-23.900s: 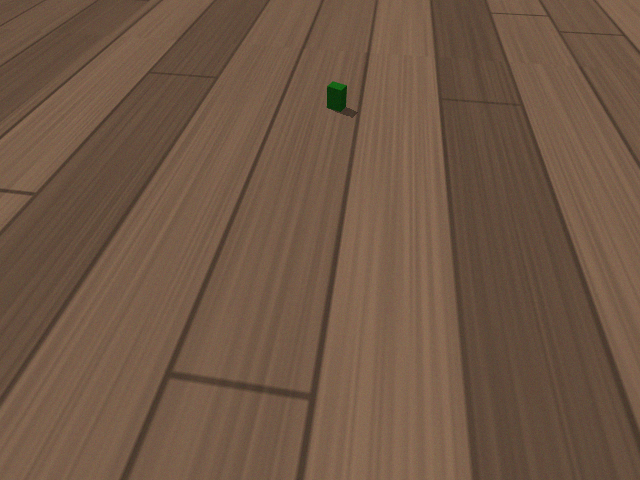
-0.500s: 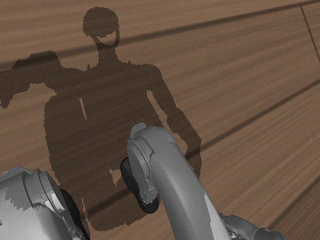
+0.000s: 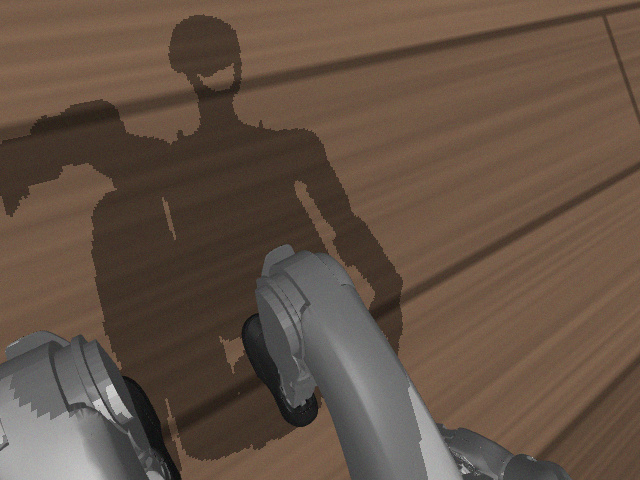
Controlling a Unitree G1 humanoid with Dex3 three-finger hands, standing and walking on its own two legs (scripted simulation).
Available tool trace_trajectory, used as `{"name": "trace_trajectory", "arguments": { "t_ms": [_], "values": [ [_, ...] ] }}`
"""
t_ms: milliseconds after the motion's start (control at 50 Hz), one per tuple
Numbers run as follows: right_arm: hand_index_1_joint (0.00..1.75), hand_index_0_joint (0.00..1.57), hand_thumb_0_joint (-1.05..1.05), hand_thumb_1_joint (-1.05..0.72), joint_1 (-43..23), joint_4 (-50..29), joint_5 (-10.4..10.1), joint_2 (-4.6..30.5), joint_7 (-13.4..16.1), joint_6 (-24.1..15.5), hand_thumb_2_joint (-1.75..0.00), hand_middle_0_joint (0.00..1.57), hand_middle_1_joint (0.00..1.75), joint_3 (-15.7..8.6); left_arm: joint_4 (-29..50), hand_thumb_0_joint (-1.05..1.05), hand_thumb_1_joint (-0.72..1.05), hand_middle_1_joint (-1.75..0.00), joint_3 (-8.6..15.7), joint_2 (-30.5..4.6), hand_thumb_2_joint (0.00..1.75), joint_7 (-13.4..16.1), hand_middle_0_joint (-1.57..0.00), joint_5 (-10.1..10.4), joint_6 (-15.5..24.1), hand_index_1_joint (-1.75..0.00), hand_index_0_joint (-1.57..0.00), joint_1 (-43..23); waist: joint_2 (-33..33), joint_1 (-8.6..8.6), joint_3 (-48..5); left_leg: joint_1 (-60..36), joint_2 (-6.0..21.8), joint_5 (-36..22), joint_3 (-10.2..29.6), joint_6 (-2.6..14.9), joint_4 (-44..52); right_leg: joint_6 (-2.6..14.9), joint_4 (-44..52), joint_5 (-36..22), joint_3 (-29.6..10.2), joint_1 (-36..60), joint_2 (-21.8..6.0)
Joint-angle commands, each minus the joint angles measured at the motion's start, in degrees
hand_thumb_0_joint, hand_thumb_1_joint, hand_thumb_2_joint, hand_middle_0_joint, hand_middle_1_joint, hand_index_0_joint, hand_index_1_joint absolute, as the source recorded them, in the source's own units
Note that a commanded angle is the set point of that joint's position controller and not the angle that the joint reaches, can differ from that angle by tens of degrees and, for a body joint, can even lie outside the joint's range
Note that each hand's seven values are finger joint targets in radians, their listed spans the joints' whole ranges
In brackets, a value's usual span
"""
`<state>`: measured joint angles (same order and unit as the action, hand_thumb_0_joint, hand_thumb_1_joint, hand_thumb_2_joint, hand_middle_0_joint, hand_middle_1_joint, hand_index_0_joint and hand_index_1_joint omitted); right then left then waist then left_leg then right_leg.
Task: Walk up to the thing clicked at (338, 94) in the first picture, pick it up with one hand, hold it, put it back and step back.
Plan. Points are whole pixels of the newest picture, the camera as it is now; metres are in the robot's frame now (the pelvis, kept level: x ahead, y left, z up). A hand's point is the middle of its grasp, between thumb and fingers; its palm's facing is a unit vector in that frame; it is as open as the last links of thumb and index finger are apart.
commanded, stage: settle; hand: left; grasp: from above
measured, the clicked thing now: out of the picture +0.43 +0.32 -0.26
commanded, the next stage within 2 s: lift in 1.02 s
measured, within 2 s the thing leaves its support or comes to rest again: leaves its support in 0.80 s
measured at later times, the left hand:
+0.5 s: hand out of the picture +0.44 +0.31 -0.21, palm faces -0.04 -0.48 -0.88, open 11.3 cm
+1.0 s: hand out of the picture +0.44 +0.32 -0.17, palm faces +0.01 -0.47 -0.88, open 9.9 cm
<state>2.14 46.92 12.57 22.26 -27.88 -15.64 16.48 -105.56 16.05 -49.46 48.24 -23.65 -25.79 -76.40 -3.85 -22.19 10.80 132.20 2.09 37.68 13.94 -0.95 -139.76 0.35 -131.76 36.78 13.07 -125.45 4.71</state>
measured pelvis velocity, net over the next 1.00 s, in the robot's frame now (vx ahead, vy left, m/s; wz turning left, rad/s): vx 0.01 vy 0.00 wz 0.04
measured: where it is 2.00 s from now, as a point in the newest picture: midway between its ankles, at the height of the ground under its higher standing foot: (224, 423)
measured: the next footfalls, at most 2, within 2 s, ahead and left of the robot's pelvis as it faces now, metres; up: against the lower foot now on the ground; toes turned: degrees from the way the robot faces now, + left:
none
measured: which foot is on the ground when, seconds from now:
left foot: down 0.00-1.00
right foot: down 0.00-1.00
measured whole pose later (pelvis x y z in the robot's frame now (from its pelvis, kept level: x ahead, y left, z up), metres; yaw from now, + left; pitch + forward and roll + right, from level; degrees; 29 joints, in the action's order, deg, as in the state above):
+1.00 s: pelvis +0.01 +0.00 +0.01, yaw +2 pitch +33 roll -9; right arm 6.3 48.9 8.8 20.2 -27.5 -11.4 8.0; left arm -91.5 21.5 -39.8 43.3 -28.6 -31.3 -71.6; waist -0.1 -16.8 4.3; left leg 131.7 2.6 37.9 10.1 -0.8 -135.8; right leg 0.8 -130.3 37.6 9.8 -126.6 4.4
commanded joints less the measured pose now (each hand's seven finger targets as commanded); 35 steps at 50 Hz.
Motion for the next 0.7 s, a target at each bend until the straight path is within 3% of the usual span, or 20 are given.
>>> {"name": "trace_trajectory", "arguments": {
  "t_ms": [0,160,200,380,400,520,600,620,680],
  "values": [
    [0.30,0.20,0.00,-0.91,12.13,2.22,-0.45,18.94,-0.07,-0.06,-0.91,0.20,0.30,-4.34,4.09,0.00,0.10,-0.57,-0.56,-4.21,0.85,0.70,-0.66,-1.43,1.23,-0.64,-0.59,-13.42,19.08,-5.99,-35.56,-23.31,0.31,-3.85,-1.68,2.11,11.96,-0.74,15.06,-10.64,0.79,20.47,1.95],
    [0.30,0.20,0.00,-0.93,11.93,2.29,-0.33,18.77,-0.18,-0.27,-0.91,0.20,0.30,-4.52,3.88,0.00,0.26,-0.64,-0.43,-4.58,0.87,0.96,-0.79,-1.93,1.24,-0.70,-0.74,-13.95,19.42,-5.88,-35.25,-23.26,0.15,-3.48,-2.04,2.07,11.89,-0.74,15.25,-9.91,0.74,20.42,1.78],
    [0.30,0.20,0.00,-0.93,11.67,1.78,-0.14,18.86,-0.27,-0.35,-0.91,0.20,0.30,-4.37,4.11,0.00,0.26,-0.64,-0.41,-4.15,0.88,0.75,-0.79,-0.68,1.13,-0.70,-0.74,-13.73,18.52,-5.95,-35.54,-23.13,0.07,-4.32,-2.31,2.02,11.78,-1.01,15.16,-10.86,0.79,21.78,1.80],
    [0.30,0.20,0.00,-0.93,13.31,1.25,-0.87,18.70,-0.58,-0.57,-0.91,0.20,0.30,-4.95,2.89,0.00,0.34,-0.65,-0.19,-4.75,0.92,0.41,-0.85,-2.81,1.70,-0.72,-0.80,-12.90,20.18,-5.00,-36.14,-24.86,0.90,-4.32,-1.84,1.91,12.39,-0.62,14.64,-11.83,1.34,19.70,1.92],
    [0.30,0.20,0.00,-0.93,12.32,1.54,-0.70,18.18,-0.80,-0.75,-0.91,0.20,0.30,-4.79,4.28,0.00,0.35,-0.65,-1.09,-4.07,0.91,0.22,-0.85,-2.95,1.74,-0.71,-0.79,-13.77,20.88,-5.06,-35.24,-25.27,0.75,-3.43,-1.68,1.70,12.43,-0.59,14.04,-11.04,1.63,18.36,1.40],
    [0.30,0.20,0.00,-0.93,13.93,1.38,-1.32,17.75,-1.10,-0.73,-0.91,0.20,0.30,-6.11,8.97,0.00,0.37,-0.68,1.23,-5.73,0.99,1.26,-0.88,-2.94,0.89,-0.75,-0.82,-14.75,22.61,-2.81,-40.45,-27.13,0.97,-5.45,-3.03,1.64,12.86,-0.91,15.23,-13.25,0.41,22.68,1.51],
    [0.30,0.20,0.00,-0.93,14.27,2.61,-1.13,17.06,-1.56,-0.23,-0.91,0.20,0.30,-6.93,13.88,0.00,0.33,-0.66,1.67,-5.04,0.89,1.34,-0.82,-2.33,-0.37,-0.72,-0.77,-16.81,24.99,-2.16,-41.96,-29.57,1.19,-6.62,-3.56,1.14,13.59,-0.87,14.06,-14.89,0.87,21.96,0.65],
    [0.30,0.20,0.00,-0.92,14.96,2.23,-1.72,17.49,-1.37,-0.11,-0.91,0.20,0.30,-7.34,13.91,0.00,0.33,-0.63,2.91,-6.40,0.85,1.72,-0.83,-2.83,-0.78,-0.68,-0.78,-16.20,24.74,-2.04,-42.77,-29.67,1.43,-6.03,-3.26,1.45,13.65,-0.79,15.01,-14.19,0.17,21.96,0.96],
    [0.30,0.20,0.00,-0.92,15.23,2.86,-1.74,16.41,-1.78,0.62,-0.91,0.20,0.30,-7.79,16.94,0.00,0.34,-0.65,3.47,-6.83,0.86,2.07,-0.81,-3.61,-2.01,-0.70,-0.77,-16.85,26.17,-1.06,-44.63,-30.10,1.22,-7.02,-4.58,1.39,13.91,-0.91,14.84,-15.39,-0.33,23.37,0.43]
  ]
}}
